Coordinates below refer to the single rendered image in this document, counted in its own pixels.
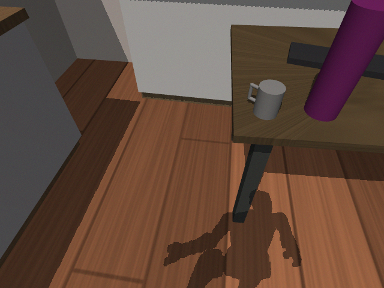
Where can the table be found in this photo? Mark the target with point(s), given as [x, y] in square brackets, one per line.
[260, 53]

